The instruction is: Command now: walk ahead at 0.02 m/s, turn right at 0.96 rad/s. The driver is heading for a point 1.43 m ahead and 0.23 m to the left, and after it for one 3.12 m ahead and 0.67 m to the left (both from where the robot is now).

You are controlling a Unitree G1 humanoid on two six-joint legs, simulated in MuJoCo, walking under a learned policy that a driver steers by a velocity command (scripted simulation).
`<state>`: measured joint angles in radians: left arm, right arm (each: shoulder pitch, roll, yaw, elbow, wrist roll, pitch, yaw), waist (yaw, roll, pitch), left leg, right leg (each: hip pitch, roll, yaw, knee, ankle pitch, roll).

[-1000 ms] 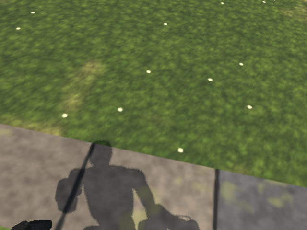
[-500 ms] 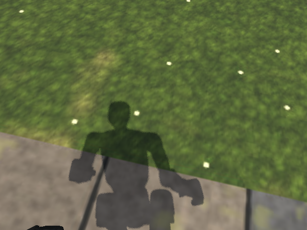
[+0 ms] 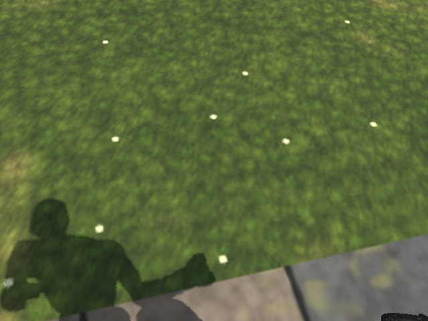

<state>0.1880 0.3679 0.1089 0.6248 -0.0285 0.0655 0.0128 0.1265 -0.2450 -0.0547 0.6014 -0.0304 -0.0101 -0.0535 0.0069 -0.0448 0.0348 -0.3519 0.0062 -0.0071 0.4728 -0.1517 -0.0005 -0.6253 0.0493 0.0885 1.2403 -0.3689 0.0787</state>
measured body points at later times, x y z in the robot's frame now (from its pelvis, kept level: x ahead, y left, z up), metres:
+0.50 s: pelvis +0.00 -0.04 +0.01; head +0.03 -0.05 +0.45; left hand +0.19 +0.20 -0.08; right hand +0.07 -0.34 -0.12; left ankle +0.00 +0.10 -0.65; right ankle -0.02 -0.14 -0.74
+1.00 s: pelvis +0.14 +0.09 +0.00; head +0.15 +0.13 +0.45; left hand +0.23 +0.41 -0.08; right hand +0.26 -0.15 -0.10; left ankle +0.00 +0.12 -0.74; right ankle +0.31 -0.02 -0.66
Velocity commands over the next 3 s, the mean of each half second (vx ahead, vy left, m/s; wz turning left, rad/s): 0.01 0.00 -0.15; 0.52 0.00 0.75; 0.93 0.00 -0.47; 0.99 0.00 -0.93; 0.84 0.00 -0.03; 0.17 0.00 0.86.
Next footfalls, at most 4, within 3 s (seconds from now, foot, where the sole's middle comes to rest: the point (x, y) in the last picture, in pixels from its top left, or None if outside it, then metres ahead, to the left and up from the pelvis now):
0.24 right None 0.02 -0.15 -0.77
0.78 left None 0.03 0.13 -0.77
1.22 right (150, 288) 0.56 0.20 -0.77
1.66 left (81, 194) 0.90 0.49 -0.77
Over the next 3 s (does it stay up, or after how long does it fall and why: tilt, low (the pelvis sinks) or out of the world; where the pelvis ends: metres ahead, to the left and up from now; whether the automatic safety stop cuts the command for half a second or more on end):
stays up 1.56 0.05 0.00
